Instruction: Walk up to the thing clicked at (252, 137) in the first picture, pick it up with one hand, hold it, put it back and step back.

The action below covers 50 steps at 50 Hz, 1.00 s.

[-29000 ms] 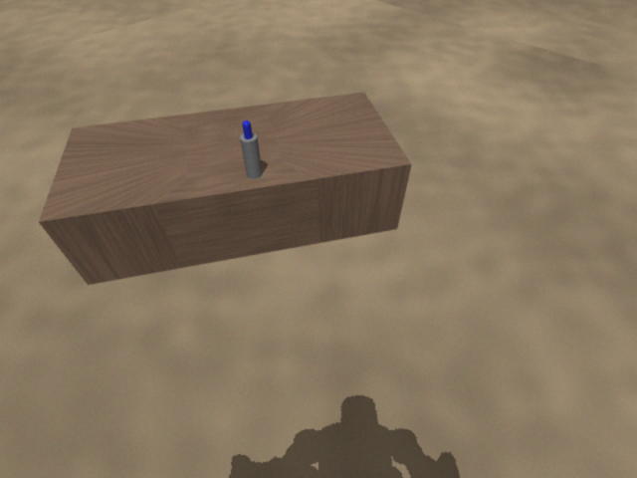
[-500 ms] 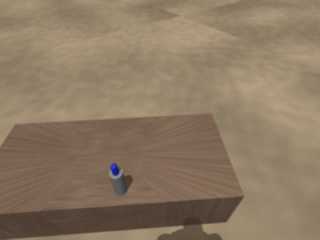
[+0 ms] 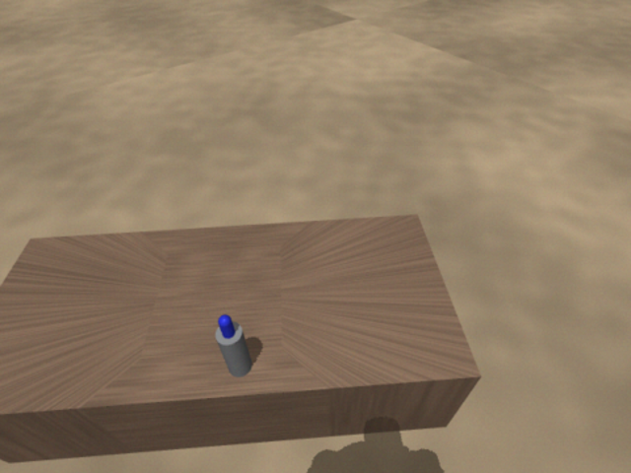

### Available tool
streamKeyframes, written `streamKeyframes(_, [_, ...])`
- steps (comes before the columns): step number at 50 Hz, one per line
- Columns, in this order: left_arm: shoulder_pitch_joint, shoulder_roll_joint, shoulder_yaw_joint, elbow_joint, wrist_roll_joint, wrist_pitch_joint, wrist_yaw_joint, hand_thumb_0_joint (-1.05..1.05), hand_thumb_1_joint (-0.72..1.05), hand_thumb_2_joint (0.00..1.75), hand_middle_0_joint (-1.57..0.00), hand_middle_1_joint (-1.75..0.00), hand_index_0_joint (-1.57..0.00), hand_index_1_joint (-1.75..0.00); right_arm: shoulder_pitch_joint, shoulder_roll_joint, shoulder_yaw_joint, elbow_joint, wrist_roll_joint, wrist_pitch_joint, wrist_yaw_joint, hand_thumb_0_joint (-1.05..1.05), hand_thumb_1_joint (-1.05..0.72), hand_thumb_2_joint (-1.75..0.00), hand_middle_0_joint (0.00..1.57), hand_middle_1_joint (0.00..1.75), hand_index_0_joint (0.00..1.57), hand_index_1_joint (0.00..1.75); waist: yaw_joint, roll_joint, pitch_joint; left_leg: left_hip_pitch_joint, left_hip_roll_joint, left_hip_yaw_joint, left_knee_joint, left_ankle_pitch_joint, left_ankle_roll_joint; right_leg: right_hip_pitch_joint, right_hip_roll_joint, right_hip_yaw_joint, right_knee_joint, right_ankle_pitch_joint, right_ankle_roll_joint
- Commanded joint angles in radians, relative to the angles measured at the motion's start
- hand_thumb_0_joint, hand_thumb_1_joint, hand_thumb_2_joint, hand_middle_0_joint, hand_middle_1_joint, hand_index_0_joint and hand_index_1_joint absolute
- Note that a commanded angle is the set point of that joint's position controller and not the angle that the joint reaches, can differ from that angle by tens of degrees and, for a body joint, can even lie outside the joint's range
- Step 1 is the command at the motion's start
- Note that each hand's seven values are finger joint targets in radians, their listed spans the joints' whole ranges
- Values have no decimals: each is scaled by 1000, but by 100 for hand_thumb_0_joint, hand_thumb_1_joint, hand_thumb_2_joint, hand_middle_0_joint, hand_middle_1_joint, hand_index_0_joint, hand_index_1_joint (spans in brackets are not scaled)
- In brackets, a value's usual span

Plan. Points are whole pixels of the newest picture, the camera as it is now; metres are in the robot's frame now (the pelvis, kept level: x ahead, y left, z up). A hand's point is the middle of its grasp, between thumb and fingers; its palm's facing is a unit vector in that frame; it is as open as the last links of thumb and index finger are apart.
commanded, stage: home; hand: left
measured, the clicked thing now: (232, 344) +0.47 +0.21 -0.31
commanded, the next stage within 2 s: stand in 0.44 s
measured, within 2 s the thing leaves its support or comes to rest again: neither
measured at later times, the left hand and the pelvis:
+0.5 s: hand out of the picture +0.10 +0.24 -0.15, palm faces -0.05 -0.94 -0.35, open 17.6 cm; pelvis +0.02 -0.01 +0.00, yaw +0 degrees
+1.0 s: hand out of the picture +0.10 +0.24 -0.15, palm faces -0.04 -0.94 -0.35, open 9.1 cm; pelvis +0.03 -0.01 +0.00, yaw +0 degrees
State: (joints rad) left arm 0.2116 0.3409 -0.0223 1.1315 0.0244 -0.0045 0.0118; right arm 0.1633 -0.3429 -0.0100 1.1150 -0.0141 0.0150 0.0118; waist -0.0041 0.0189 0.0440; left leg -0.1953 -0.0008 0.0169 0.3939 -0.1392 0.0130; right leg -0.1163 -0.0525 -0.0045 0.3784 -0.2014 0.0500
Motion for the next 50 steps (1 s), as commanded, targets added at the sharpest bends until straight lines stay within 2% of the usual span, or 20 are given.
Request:
streamKeyframes(1, [-34,210,41,-54,-4,-19,16,0,-61,2,-4,-4,-4,-4,-51,-203,-35,-55,-1,-23,-18,0,-90,-90,20,30,20,30,-2,-1,7,-2,105,-130,-130,-140,2,-74,-62,67,-85,-85,-58])
streamKeyframes(5, [-33,211,40,-51,-4,-22,15,0,-58,4,-5,-5,-5,-5,-55,-204,-35,-51,2,-26,-19,0,-90,-90,20,30,20,30,0,-2,-29,36,110,-122,-116,-89,6,-49,-72,71,-85,-25,-62])
streamKeyframes(11, [-61,214,43,-54,-5,-23,14,0,-59,3,-4,-4,-4,-5,-58,-204,-33,-47,3,-29,-21,0,-90,-90,20,30,20,30,-5,-15,-30,53,107,-113,-109,-31,4,-47,-76,69,-92,10,-56])
streamKeyframes(16, [-83,209,44,-57,-9,-24,14,0,-59,3,-5,-5,-4,-5,-66,-201,-30,-38,3,-33,-22,0,-90,-90,20,30,20,30,-5,-25,-43,82,116,-105,-98,90,-1,-23,-80,69,-88,90,-55])
streamKeyframes(18, [-84,205,45,-52,-9,-21,14,0,-59,3,-4,-4,-4,-5,-72,-206,-31,-34,4,-32,-23,0,-90,-90,20,30,20,30,-3,-18,-24,64,115,-107,-109,53,-3,-22,-78,68,-96,63,-53])
streamKeyframes(21, [-96,215,50,-58,-10,-24,13,0,-57,5,-5,-5,-5,-5,-71,-200,-30,-37,3,-34,-23,0,-90,-90,20,30,20,30,-6,-29,-55,85,116,-100,-101,117,-4,1,-85,69,-92,129,-52])
streamKeyframes(27, [-109,208,52,-61,-9,-24,14,0,-57,5,-5,-5,-5,-5,-85,-210,-32,-35,4,-34,-24,0,-90,-90,20,30,20,30,-4,-25,-68,102,121,-98,-94,149,-3,16,-87,65,-99,164,-49])
streamKeyframes(29, [-110,211,52,-59,-10,-23,12,0,-41,21,-20,-21,-20,-21,-85,-207,-30,-31,3,-34,-25,0,-90,-90,20,30,20,30,-4,-28,-67,111,122,-96,-98,142,-6,9,-86,65,-103,148,-50])
streamKeyframes(30, [-115,213,54,-60,-10,-22,12,0,-33,29,-20,-29,-20,-29,-86,-212,-32,-30,3,-34,-25,0,-90,-90,20,30,20,30,-5,-16,-72,111,125,-96,-97,155,-4,21,-87,65,-102,162,-52])
streamKeyframes(33, [-120,211,55,-57,-9,-20,11,0,-9,53,-20,-30,-20,-30,-85,-209,-32,-28,1,-32,-24,0,-90,-90,20,30,20,30,-8,-25,-40,86,116,-94,-117,63,-10,0,-83,66,-119,82,-51])
streamKeyframes(38, [-116,215,56,-62,-11,-23,9,0,31,90,-20,-30,-20,-30,-96,-213,-34,-29,4,-37,-23,0,-90,-90,20,30,20,30,-2,-11,-67,108,126,-95,-104,146,-9,22,-87,67,-111,147,-55])
streamKeyframes(42, [-121,217,57,-61,-11,-21,8,0,63,90,-20,-30,-20,-30,-96,-211,-34,-28,3,-35,-23,0,-90,-90,20,30,20,30,-4,-15,-64,107,123,-93,-111,98,-8,17,-86,69,-117,118,-56])
streamKeyframes(43, [-121,216,56,-64,-9,-24,9,0,71,90,-20,-30,-20,-30,-103,-210,-33,-31,3,-35,-22,0,-90,-90,20,30,20,30,-3,-16,-74,113,126,-94,-104,143,-6,25,-88,66,-111,156,-57])
streamKeyframes(45, [-125,216,58,-65,-11,-23,8,0,87,90,-20,-30,-20,-30,-91,-210,-33,-30,2,-36,-23,0,-90,-90,20,30,20,30,-8,-17,-68,108,125,-92,-111,119,-9,18,-86,67,-113,126,-55])
streamKeyframes(47, [-122,220,59,-63,-10,-21,9,0,90,90,-20,-30,-20,-30,-97,-209,-34,-28,2,-36,-23,0,-90,-90,20,30,20,30,-5,-16,-72,118,130,-96,-107,136,-7,17,-86,62,-107,132,-57])
streamKeyframes(50, [-116,213,57,-65,-11,-21,6,0,90,90,-20,-30,-20,-30,-94,-216,-35,-26,2,-35,-23,0,-90,-90,20,30,20,30,-3,-8,-55,104,126,-95,-115,100,-8,6,-82,66,-120,99,-56])
